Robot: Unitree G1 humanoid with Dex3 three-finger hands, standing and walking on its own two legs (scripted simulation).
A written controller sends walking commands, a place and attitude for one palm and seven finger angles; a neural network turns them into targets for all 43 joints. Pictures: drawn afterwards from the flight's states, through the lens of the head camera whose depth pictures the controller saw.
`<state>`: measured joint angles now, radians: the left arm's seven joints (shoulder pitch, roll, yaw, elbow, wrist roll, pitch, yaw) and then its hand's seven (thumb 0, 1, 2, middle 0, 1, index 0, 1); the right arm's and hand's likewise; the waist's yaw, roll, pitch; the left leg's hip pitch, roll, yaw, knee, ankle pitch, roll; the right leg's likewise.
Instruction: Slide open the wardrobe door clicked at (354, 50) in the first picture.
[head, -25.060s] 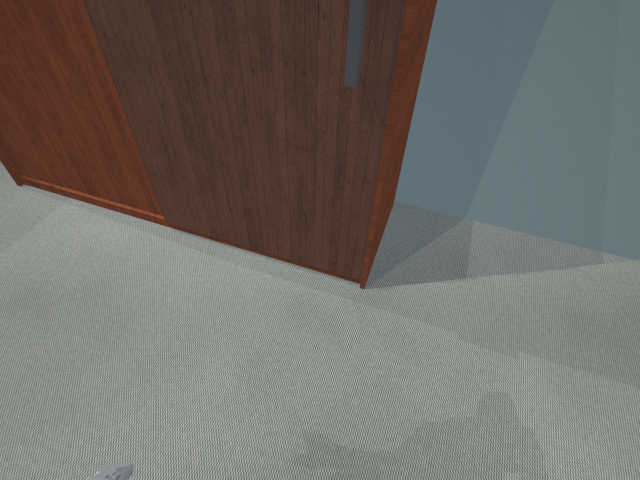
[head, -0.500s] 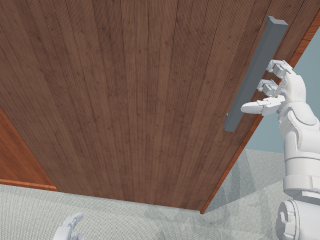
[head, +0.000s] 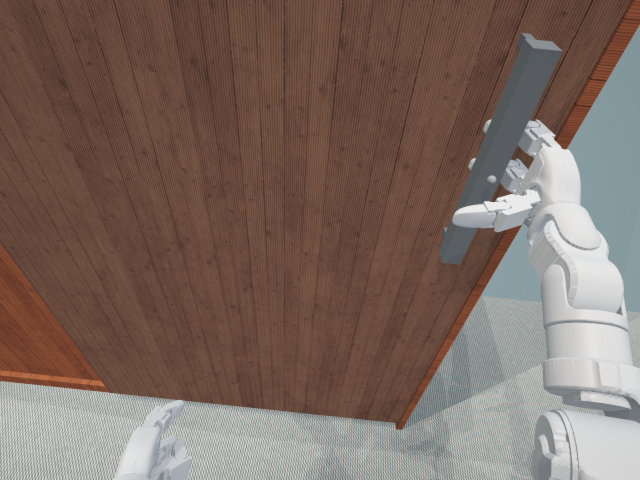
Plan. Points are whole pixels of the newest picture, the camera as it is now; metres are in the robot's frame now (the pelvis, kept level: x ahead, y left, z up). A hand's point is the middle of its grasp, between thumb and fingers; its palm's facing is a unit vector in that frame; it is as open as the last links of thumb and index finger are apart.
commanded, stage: slide the fingers in behind the handle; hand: right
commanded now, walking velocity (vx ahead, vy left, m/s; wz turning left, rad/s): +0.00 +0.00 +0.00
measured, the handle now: (481, 164) +0.46 -0.17 +0.21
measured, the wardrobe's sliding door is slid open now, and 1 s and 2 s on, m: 0.00 0.00 0.00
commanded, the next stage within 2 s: grip the handle and tug to test in 1.02 s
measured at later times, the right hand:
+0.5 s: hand (475, 176) +0.41 -0.14 +0.22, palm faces +0.06 +1.00 -0.01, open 14.0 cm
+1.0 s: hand (475, 177) +0.41 -0.14 +0.22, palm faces +0.05 +1.00 +0.00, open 14.0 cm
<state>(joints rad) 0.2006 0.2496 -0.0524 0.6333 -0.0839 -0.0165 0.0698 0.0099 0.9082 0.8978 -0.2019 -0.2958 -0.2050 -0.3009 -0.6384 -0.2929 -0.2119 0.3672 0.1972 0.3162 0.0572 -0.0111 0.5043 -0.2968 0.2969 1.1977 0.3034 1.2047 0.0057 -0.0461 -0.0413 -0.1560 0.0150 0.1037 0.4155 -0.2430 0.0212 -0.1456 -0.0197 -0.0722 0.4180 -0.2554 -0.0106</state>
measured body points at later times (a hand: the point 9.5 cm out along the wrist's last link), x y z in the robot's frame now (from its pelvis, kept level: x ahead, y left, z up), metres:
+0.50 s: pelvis +0.00 +0.00 +0.00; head -0.02 +0.02 +0.45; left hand +0.14 +0.25 -0.10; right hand +0.40 -0.19 +0.23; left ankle -0.01 +0.10 -0.74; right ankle -0.02 -0.11 -0.74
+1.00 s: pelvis +0.00 +0.00 +0.00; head -0.02 +0.02 +0.45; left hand +0.15 +0.24 -0.10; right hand +0.40 -0.19 +0.23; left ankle -0.01 +0.10 -0.74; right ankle -0.02 -0.11 -0.74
